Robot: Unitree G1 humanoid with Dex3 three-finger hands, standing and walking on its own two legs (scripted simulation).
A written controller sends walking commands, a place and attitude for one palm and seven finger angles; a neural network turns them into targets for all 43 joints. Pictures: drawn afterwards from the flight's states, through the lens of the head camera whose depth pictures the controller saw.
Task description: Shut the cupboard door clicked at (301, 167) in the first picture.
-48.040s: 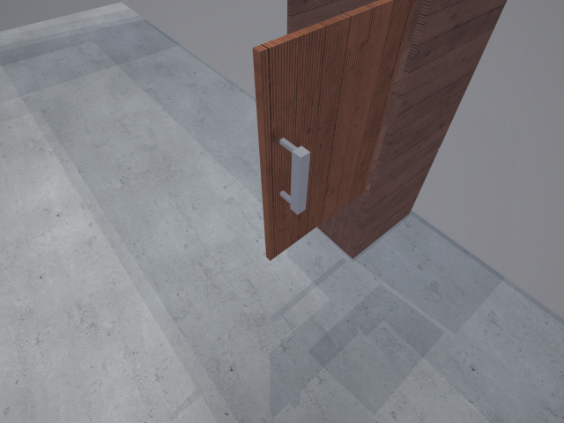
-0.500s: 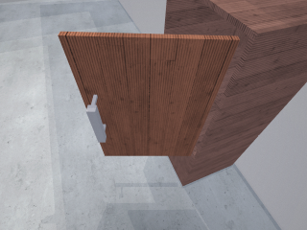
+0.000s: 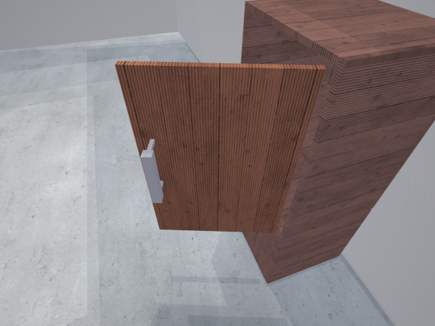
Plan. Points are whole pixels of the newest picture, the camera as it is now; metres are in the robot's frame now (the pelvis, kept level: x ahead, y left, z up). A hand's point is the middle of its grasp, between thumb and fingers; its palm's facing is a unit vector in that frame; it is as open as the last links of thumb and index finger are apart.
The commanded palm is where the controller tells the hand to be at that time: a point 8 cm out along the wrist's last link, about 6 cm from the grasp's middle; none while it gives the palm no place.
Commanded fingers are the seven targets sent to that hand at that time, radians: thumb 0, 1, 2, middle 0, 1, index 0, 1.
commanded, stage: come to a stop and stand still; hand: left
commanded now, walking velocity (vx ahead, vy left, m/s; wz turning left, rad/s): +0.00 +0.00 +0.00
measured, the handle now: (154, 171) +0.47 +0.20 -0.01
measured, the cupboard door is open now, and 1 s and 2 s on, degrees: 69 69 69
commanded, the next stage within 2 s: look again from close up in 1.00 s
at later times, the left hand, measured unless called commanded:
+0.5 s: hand out of the picture -0.03 +0.22 -0.16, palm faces +0.07 -0.97 -0.24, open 7.4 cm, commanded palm none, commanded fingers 0.00 0.90 0.90 -0.20 -0.30 -0.20 -0.30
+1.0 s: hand out of the picture -0.06 +0.21 -0.16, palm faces +0.01 -0.98 -0.17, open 7.4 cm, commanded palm none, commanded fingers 0.00 0.90 0.90 -0.20 -0.30 -0.20 -0.30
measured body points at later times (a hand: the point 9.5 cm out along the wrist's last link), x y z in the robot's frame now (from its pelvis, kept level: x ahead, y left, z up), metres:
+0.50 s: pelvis -0.04 +0.01 +0.01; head -0.05 +0.01 +0.46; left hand -0.03 +0.27 -0.14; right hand -0.01 -0.25 -0.14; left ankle +0.08 +0.08 -0.72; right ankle +0.03 -0.13 -0.72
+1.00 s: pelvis -0.08 +0.04 +0.01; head -0.08 +0.05 +0.46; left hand -0.06 +0.27 -0.15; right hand -0.08 -0.18 -0.14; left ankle -0.05 +0.12 -0.73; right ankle -0.08 -0.08 -0.73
